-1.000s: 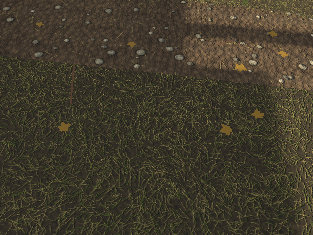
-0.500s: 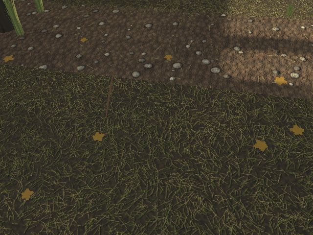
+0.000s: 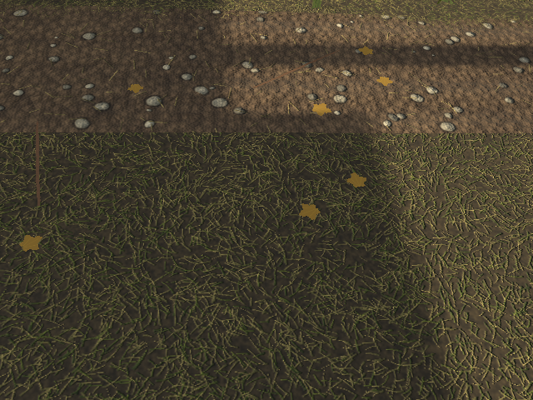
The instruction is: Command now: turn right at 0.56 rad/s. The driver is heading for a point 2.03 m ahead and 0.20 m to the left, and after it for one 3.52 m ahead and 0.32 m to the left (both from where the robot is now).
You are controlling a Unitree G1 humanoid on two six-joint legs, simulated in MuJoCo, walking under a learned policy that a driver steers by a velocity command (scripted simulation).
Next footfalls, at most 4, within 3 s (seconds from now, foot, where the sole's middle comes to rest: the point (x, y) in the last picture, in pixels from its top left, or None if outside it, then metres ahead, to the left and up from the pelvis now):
0.42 right None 0.03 -0.16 -0.78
1.04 left None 0.45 -0.02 -0.95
1.44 right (291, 344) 0.73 -0.12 -0.95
1.92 left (204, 308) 0.84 0.15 -0.95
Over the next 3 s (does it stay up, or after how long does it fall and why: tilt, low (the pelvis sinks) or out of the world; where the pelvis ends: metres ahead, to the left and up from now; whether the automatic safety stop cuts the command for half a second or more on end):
stays up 1.27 0.03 -0.19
